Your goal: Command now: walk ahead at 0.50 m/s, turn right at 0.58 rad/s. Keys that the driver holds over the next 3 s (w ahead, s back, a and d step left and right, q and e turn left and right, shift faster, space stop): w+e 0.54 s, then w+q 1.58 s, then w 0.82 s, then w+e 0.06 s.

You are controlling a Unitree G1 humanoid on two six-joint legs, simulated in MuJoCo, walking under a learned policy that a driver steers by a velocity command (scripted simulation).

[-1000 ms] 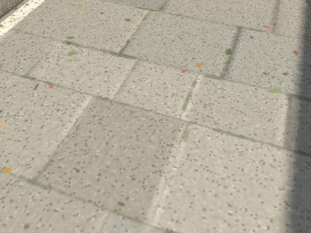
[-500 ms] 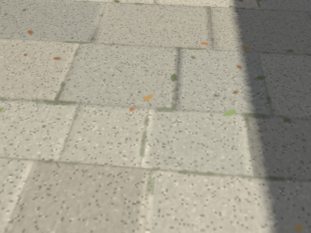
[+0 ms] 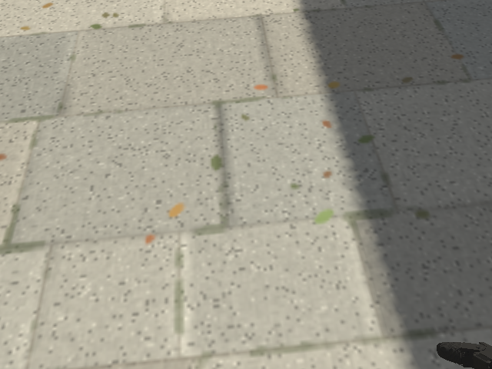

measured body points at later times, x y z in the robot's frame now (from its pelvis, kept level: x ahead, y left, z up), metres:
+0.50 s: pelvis +0.27 +0.02 +0.00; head +0.30 +0.01 +0.45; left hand +0.54 +0.20 -0.09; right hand +0.21 -0.27 -0.13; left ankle +0.22 +0.15 -0.74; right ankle +0.37 -0.18 -0.69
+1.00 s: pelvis +0.52 -0.12 +0.00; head +0.53 -0.13 +0.45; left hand +0.64 +0.13 -0.12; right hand +0.58 -0.42 -0.12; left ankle +0.72 +0.00 -0.68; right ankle +0.42 -0.18 -0.74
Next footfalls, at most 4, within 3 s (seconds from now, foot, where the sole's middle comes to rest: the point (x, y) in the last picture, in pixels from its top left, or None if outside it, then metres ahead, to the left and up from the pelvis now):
0.12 left None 0.26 0.14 -0.78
0.64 right None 0.46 -0.20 -0.78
1.20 left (304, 252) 0.82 -0.06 -0.78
1.66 right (362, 181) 1.11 -0.26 -0.78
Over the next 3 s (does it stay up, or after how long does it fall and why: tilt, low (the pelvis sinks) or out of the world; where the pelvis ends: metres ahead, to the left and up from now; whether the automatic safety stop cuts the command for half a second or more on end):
stays up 1.60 0.11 0.00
